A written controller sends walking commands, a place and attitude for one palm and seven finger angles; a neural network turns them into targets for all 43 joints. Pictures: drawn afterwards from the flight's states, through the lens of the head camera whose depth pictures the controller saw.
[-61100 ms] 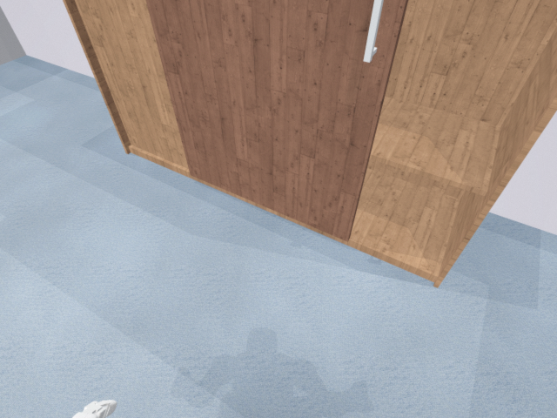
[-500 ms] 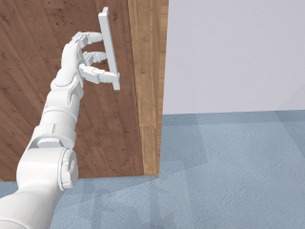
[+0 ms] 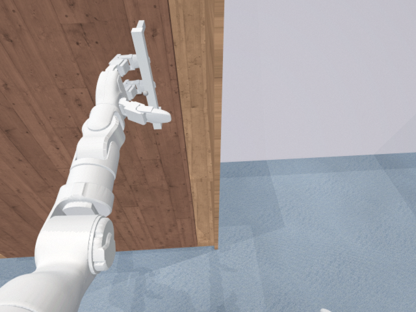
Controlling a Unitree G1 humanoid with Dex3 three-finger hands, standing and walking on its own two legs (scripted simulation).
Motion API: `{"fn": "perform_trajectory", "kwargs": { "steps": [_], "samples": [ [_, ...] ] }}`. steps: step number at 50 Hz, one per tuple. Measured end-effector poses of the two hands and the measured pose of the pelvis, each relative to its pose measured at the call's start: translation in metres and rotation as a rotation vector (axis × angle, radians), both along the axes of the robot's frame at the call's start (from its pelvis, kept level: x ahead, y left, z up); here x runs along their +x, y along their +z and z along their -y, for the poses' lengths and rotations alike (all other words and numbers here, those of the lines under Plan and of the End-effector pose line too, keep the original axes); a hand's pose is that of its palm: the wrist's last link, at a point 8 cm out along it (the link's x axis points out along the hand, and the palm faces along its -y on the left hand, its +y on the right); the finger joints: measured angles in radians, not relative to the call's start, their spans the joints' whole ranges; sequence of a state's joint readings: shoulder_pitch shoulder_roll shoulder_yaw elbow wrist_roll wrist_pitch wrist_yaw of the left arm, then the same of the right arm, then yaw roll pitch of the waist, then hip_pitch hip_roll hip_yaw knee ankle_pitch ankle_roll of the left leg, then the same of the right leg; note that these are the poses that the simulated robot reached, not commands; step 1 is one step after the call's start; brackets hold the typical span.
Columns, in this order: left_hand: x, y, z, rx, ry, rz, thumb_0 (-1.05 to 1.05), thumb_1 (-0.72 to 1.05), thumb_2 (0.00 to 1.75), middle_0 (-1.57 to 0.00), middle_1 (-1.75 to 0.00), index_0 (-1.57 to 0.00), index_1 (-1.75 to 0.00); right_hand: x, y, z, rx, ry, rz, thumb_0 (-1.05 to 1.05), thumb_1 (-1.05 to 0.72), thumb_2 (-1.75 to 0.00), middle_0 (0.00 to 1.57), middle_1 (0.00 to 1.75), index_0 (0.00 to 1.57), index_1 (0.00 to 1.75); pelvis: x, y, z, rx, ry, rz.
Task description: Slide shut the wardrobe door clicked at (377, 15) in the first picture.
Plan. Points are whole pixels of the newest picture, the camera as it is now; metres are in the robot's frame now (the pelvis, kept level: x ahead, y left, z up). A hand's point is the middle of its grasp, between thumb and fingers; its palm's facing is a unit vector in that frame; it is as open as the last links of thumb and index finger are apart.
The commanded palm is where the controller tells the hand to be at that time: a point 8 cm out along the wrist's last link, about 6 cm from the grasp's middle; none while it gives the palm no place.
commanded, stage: slide the fingers in behind the handle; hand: left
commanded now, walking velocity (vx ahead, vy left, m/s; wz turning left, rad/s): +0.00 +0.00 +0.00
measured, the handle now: (150, 80) +0.52 +0.11 +0.20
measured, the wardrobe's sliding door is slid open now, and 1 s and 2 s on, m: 0.08 0.08 0.08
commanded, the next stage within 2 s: grip the handle and tug to test in 1.46 s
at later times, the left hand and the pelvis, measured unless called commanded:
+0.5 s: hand (150, 94) +0.45 +0.10 +0.21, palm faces +0.02 -1.00 +0.02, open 14.1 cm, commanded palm +0.43 +0.16 +0.21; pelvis +0.00 -0.01 +0.00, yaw +1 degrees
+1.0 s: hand (152, 96) +0.45 +0.10 +0.21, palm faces +0.05 -1.00 +0.00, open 14.4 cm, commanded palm +0.43 +0.14 +0.21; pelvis +0.00 +0.00 +0.00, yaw +1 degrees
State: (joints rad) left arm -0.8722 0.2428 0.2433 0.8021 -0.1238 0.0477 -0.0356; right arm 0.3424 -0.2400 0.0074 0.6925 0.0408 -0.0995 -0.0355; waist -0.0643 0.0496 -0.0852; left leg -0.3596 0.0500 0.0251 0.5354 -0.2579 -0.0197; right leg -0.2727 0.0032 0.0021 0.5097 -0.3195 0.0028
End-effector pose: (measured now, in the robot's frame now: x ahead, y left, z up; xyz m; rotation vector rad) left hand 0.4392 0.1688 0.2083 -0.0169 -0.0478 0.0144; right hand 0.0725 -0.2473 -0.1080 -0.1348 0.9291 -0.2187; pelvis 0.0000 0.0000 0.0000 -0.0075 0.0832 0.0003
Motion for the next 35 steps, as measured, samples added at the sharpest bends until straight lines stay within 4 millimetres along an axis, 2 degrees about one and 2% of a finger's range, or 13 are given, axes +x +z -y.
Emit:
{"fn": "perform_trajectory", "kwargs": {
  "steps": [7, 15, 23, 35],
  "samples": [
    [-0.012, 0.001, 0.000, 0.014, 0.014, -0.001, -0.02, -0.50, 0.30, -0.30, -1.20, -0.30, -1.20, 0.022, 0.005, -0.002, 0.005, 0.031, 0.043, 0.01, -0.91, -0.90, 0.20, 0.30, 0.20, 0.30, -0.001, 0.001, 0.003, 0.001, 0.008, 0.018],
    [-0.014, 0.003, 0.004, 0.017, 0.014, -0.018, -0.02, -0.51, 0.30, -0.30, -1.20, -0.28, -1.19, 0.035, 0.009, 0.001, -0.014, 0.052, 0.065, 0.01, -0.91, -0.90, 0.20, 0.30, 0.20, 0.30, -0.004, 0.001, 0.006, 0.000, 0.021, 0.025],
    [-0.012, 0.005, 0.011, -0.002, 0.007, -0.013, -0.02, -0.51, 0.30, -0.30, -1.20, -0.28, -1.19, 0.030, 0.007, 0.003, -0.015, 0.046, 0.043, 0.01, -0.91, -0.90, 0.20, 0.30, 0.20, 0.30, -0.003, 0.001, 0.006, 0.003, 0.020, 0.024],
    [-0.012, 0.002, 0.009, 0.001, 0.014, -0.010, -0.02, -0.51, 0.30, -0.30, -1.20, -0.30, -1.20, 0.011, 0.002, 0.002, -0.010, 0.012, -0.004, 0.01, -0.91, -0.90, 0.20, 0.30, 0.20, 0.30, -0.002, 0.002, 0.004, 0.002, 0.010, 0.028]
  ]
}}
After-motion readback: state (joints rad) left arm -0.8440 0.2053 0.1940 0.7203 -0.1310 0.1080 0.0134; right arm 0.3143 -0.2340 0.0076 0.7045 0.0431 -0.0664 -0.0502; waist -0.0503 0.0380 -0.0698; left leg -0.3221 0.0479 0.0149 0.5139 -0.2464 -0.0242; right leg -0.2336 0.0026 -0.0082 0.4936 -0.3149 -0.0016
